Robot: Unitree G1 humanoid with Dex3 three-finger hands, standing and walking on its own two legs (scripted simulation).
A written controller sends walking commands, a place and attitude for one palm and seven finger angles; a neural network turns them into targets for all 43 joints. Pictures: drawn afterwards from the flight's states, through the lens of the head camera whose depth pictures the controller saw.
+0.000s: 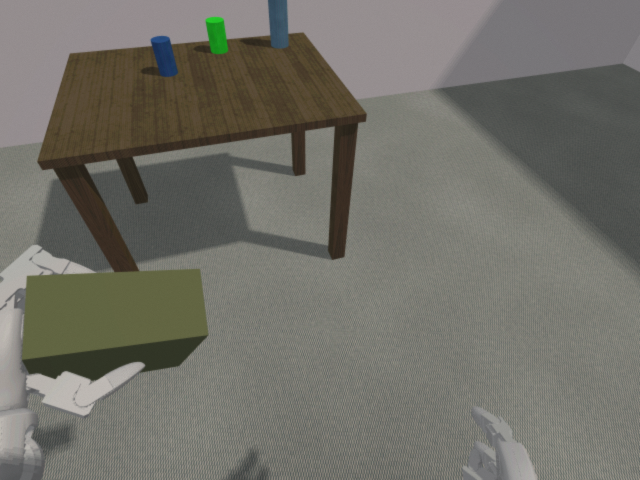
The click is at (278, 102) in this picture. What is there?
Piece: table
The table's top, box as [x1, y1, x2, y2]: [37, 32, 366, 169]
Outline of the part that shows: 366,113 303,32 288,34 289,45 285,48 280,49 273,48 270,45 269,35 227,39 228,51 223,54 212,53 210,51 208,41 171,44 178,73 170,77 163,77 159,74 151,46 70,53 37,161 42,169 47,169 365,121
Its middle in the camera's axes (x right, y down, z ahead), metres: -0.39 -0.51 +1.27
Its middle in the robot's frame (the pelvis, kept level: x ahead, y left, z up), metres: +1.27 +0.46 -0.11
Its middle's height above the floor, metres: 0.66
